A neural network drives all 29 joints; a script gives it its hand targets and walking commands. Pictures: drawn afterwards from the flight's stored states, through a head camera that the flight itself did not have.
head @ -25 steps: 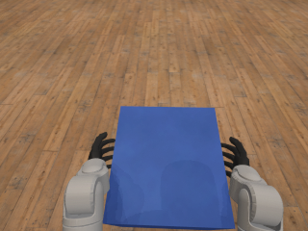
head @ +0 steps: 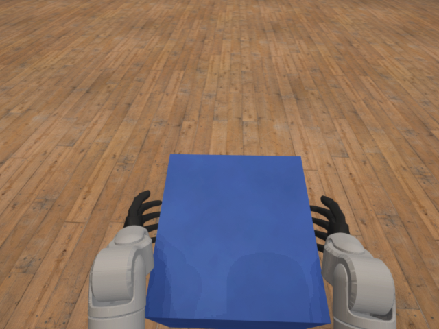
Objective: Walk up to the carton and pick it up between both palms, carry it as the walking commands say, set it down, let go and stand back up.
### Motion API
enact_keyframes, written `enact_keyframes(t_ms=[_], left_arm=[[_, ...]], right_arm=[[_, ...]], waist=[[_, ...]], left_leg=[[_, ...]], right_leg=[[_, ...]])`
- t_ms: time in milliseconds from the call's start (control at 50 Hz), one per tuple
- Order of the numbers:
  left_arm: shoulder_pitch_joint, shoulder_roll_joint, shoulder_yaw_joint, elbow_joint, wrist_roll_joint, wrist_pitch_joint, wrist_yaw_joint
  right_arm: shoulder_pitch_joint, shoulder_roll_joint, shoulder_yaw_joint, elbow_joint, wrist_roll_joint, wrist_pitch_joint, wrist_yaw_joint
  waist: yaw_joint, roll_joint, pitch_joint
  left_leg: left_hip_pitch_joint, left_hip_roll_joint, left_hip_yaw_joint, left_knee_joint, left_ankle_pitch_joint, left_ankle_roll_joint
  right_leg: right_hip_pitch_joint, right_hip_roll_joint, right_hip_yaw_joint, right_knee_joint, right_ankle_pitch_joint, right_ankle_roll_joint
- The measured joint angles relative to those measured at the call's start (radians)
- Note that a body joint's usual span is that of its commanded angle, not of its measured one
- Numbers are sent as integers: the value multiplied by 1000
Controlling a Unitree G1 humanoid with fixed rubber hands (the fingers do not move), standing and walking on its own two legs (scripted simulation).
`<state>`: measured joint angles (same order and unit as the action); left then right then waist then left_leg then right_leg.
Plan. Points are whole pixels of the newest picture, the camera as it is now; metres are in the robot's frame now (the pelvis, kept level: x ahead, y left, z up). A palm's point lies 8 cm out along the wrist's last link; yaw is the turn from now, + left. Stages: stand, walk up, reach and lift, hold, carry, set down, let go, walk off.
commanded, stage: carry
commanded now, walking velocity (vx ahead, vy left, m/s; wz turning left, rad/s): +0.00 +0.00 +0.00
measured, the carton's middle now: (233, 244) +0.29 +0.00 +0.02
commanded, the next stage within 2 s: none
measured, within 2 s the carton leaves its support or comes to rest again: neither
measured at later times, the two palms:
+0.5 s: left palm (138, 231) +0.28 +0.17 +0.07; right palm (321, 237) +0.27 -0.15 +0.07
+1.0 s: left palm (140, 230) +0.29 +0.17 +0.05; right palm (315, 234) +0.29 -0.15 +0.05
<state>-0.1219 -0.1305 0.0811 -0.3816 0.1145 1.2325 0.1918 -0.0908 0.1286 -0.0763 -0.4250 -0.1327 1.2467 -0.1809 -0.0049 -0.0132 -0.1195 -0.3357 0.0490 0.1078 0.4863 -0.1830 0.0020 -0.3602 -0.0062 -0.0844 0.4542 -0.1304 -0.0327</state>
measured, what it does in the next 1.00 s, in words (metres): stands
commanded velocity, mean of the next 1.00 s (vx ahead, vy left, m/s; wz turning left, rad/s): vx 0.00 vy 0.00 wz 0.00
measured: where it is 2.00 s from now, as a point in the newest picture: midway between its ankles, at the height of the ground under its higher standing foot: outside the picture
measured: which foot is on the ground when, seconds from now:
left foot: down 0.00-1.00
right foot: down 0.00-1.00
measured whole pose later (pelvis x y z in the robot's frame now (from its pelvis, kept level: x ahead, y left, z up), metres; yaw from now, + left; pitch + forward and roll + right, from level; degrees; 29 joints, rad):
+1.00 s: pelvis +0.02 +0.01 +0.00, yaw +1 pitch +2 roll +0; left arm -0.14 -0.13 0.14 -0.06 0.14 0.91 0.13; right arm -0.12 0.13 -0.15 -0.10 -0.15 0.93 -0.12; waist -0.01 0.00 -0.07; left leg -0.32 0.03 0.09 0.51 -0.23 0.01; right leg -0.34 -0.03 -0.09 0.50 -0.19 -0.02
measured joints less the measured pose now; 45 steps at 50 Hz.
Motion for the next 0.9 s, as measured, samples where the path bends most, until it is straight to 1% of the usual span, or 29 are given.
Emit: enact_keyframes(t_ms=[120, 200, 420, 500, 720, 900], left_arm=[[-7, -1, 4, 16, -1, -16, -3], [-14, -1, 12, 49, 3, -45, -8], [-29, -3, 36, 138, 6, -150, -18], [-26, -3, 36, 155, 4, -180, -18], [-8, -1, 29, 179, 4, -224, -23], [-8, 0, 38, 250, 17, -269, -44]], right_arm=[[-5, 0, -4, 7, 2, -9, -5], [-16, 1, -10, 41, -1, -35, 1], [-34, 2, -27, 134, -5, -137, 20], [-30, 2, -29, 149, -4, -168, 23], [-12, 1, -33, 174, -1, -212, 31], [-15, 0, -50, 250, -10, -260, 49]], waist=[[-13, 4, 20], [-17, 5, 32], [-10, 9, 52], [-8, 10, 55], [-8, 11, 51], [-7, 11, 46]], left_leg=[[-11, -2, 0, 4, 3, 4], [-13, -4, 0, 5, 2, 6], [-13, -10, -5, 15, -12, 10], [-11, -12, -8, 19, -19, 11], [-1, -17, -14, 25, -34, 13], [11, -19, -18, 26, -43, 11]], right_leg=[[-9, -2, 2, 0, 5, 2], [-12, -4, 3, 2, 5, 4], [-11, -10, 3, 15, -12, 9], [-9, -13, 2, 21, -20, 11], [1, -18, -1, 34, -41, 15], [12, -19, -2, 40, -54, 15]])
